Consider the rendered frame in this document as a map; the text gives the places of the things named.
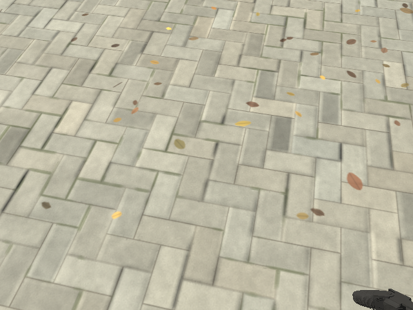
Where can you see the right robot hand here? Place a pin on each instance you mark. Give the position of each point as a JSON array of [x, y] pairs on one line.
[[382, 300]]

